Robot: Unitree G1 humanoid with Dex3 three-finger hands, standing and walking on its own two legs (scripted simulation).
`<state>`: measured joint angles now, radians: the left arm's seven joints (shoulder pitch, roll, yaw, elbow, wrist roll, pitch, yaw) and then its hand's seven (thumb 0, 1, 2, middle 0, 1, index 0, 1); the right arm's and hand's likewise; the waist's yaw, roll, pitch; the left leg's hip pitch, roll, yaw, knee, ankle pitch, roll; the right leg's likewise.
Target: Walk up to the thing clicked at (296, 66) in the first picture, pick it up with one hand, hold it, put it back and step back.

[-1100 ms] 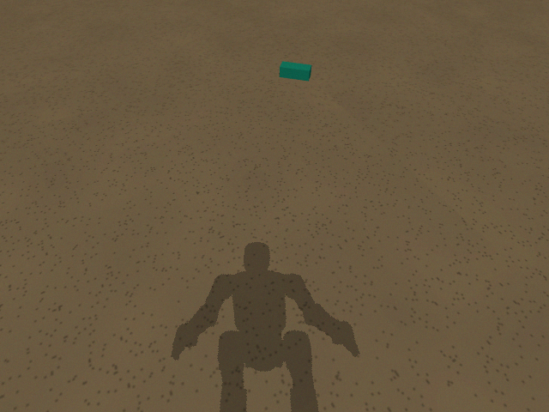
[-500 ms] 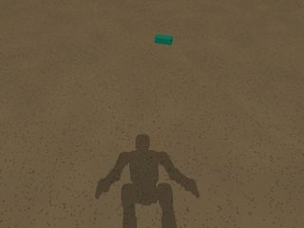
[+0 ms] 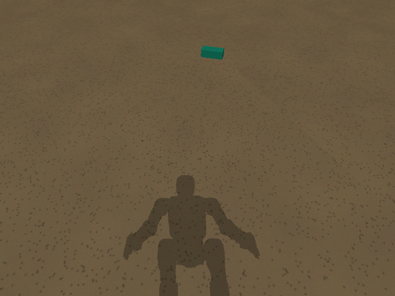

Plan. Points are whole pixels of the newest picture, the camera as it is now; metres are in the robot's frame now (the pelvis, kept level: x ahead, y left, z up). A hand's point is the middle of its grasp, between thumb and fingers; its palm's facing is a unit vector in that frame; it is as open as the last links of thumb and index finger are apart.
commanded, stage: stand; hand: left
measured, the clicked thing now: (212, 52) +2.31 -0.15 -0.75
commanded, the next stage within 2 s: walk up in 0.02 s
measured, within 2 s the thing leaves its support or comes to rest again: neither
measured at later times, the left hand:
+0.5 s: hand (116, 271) +0.21 +0.20 -0.14, palm faces -0.07 -0.91 -0.41, open 7.4 cm
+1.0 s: hand (151, 151) +0.57 +0.16 -0.14, palm faces -0.26 -0.90 -0.35, open 7.4 cm
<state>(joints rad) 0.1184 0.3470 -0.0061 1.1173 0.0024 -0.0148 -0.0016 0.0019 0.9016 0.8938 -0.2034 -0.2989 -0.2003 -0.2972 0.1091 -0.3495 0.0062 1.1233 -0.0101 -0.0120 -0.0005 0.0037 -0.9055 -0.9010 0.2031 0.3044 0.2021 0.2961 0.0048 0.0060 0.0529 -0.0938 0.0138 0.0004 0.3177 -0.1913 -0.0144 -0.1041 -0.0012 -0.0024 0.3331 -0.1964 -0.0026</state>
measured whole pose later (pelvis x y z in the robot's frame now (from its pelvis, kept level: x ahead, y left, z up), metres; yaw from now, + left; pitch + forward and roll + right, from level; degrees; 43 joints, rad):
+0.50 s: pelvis +0.13 -0.09 -0.02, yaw -7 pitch -2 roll -2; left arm 0.29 0.42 0.07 0.97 0.01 -0.08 -0.07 0.00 0.90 0.89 -0.20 -0.30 -0.20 -0.30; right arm 0.18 -0.47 -0.08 1.01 -0.03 -0.04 0.08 0.01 -0.91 -0.90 0.20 0.30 0.20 0.30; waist 0.04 0.09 0.00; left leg -0.45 0.09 0.02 1.05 -0.34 0.02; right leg -0.19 0.00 -0.10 0.50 -0.28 -0.02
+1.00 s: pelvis +0.42 -0.10 -0.01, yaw -12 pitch -1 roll +2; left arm 0.22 0.46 0.04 0.93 0.00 -0.07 -0.09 0.00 0.90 0.89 -0.20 -0.30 -0.20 -0.30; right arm 0.28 -0.40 -0.06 0.91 -0.01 -0.10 0.07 0.00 -0.90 -0.90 0.21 0.30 0.20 0.30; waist -0.03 -0.06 0.04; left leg -0.16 0.05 0.18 0.43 -0.24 0.02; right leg -0.56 -0.10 0.00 0.91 -0.27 0.00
